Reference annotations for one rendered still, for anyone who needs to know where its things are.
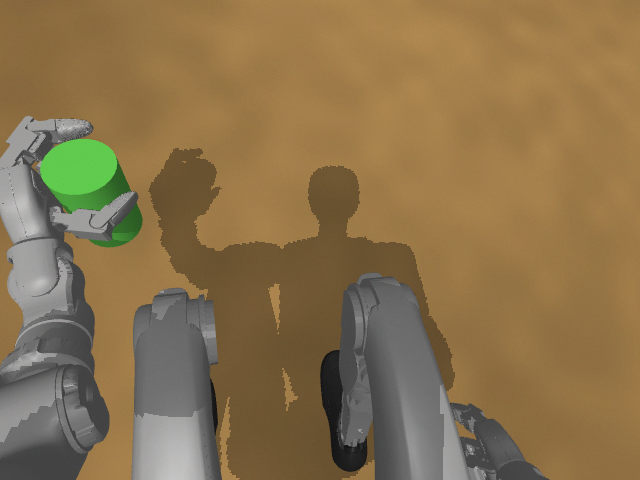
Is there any right robot hand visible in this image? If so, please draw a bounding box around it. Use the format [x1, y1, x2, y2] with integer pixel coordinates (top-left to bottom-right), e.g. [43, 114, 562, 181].
[450, 403, 526, 480]

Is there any can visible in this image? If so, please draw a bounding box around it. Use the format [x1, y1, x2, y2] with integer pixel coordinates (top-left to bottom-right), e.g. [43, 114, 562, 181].
[40, 139, 143, 247]

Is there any left robot arm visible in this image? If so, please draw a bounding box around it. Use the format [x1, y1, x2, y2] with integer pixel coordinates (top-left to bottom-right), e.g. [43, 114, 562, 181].
[0, 237, 110, 480]

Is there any right robot foot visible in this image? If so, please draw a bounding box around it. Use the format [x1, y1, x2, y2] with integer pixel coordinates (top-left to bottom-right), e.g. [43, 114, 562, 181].
[320, 350, 367, 472]

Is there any left robot hand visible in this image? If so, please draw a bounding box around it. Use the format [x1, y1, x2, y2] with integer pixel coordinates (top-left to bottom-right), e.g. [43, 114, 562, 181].
[0, 116, 138, 245]

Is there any right robot arm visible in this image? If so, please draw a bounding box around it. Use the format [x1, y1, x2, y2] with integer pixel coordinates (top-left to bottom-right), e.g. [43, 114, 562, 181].
[496, 461, 549, 480]

